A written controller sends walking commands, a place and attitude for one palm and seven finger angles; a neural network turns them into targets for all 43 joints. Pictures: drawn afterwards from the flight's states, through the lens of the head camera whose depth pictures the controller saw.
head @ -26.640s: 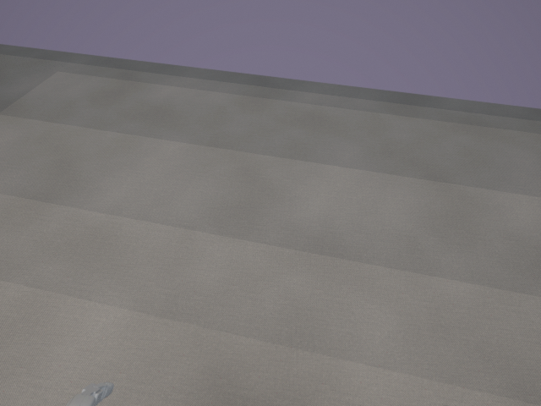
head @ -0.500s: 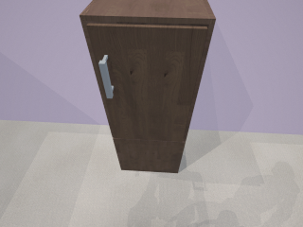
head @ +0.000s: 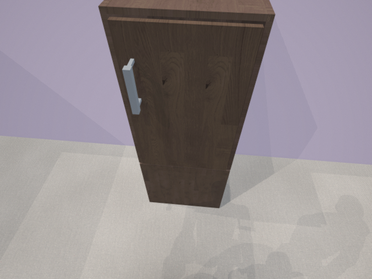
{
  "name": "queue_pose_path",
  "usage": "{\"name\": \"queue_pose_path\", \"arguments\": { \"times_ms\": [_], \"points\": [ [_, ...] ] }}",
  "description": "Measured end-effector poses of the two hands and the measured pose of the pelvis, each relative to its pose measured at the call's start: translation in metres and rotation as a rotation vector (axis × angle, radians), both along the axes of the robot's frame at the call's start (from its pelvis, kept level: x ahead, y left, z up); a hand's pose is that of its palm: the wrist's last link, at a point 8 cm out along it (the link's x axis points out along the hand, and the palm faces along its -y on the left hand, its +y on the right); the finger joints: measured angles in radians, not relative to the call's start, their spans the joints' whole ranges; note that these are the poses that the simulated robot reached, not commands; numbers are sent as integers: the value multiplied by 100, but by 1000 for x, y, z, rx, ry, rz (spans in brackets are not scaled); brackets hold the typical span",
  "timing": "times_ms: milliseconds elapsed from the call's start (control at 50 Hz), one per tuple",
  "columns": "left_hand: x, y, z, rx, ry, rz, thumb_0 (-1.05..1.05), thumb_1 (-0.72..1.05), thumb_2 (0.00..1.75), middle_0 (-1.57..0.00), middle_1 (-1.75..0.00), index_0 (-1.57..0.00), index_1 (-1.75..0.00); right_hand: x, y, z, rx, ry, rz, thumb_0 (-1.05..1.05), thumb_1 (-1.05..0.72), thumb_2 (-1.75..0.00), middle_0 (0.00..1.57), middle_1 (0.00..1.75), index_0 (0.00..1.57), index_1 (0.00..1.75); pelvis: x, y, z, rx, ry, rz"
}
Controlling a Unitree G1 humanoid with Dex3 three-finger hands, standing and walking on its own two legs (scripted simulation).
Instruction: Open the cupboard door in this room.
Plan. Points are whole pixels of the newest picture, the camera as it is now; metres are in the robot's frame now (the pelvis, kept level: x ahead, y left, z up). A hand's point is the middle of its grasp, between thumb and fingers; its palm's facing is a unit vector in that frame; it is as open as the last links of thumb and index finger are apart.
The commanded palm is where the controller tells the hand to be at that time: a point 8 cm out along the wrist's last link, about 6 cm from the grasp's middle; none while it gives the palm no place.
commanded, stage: look again from close up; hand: left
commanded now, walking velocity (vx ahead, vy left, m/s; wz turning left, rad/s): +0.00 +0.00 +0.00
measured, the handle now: (134, 87) +0.58 +0.17 +0.09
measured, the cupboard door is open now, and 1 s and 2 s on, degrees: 0 0 0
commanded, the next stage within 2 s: raise the hand with hooked fingers in 0.40 s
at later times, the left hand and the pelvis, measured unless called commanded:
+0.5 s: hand out of the picture +0.05 +0.20 -0.18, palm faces -0.01 -0.98 -0.20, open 7.4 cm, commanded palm +0.12 +0.25 -0.07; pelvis +0.02 +0.02 +0.00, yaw -1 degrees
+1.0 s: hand (80, 274) +0.14 +0.22 -0.03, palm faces +0.07 -1.00 -0.03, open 9.1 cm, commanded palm +0.16 +0.27 -0.01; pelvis -0.03 -0.02 -0.07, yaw +2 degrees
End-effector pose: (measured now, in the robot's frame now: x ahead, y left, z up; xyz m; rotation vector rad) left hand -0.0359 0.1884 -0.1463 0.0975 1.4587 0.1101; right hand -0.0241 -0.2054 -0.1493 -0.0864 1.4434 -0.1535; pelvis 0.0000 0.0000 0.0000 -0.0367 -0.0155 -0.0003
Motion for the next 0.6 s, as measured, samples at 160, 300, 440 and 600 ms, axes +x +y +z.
{"name": "queue_pose_path", "arguments": {
  "times_ms": [160,300,440,600],
  "points": [
    [37,37,1,64,-74,-7,0,90,90,-20,-29,-20,-30,26,2,-3,-20,-63,28,2,-93,-90,20,30,19,30,12,12,-4,25,7,-2],
    [68,54,3,86,-127,-32,0,90,90,-20,-29,-20,-30,43,-1,3,-42,-86,38,2,-94,-90,20,30,19,30,20,15,-2,38,11,-11],
    [81,57,2,76,-135,-47,0,90,90,-20,-29,-20,-30,61,-6,9,-63,-111,50,1,-93,-90,20,30,19,30,24,16,-1,41,13,-16],
    [147,66,66,130,-597,67,2,89,90,-21,-30,-20,-30,103,-13,29,-116,-383,69,1,-91,-90,20,30,20,30,21,16,-1,48,23,-9]
  ]
}}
